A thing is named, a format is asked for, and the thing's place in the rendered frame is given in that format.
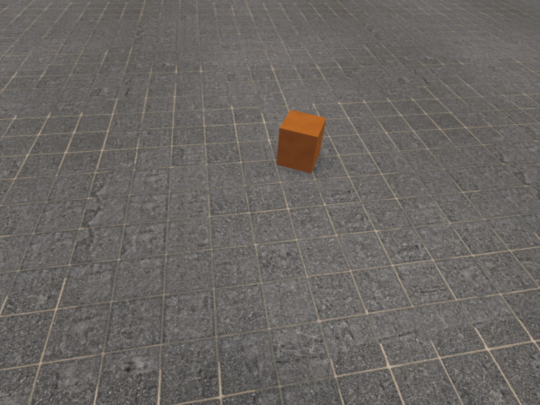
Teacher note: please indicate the carton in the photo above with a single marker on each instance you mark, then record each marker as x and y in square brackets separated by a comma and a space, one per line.
[299, 140]

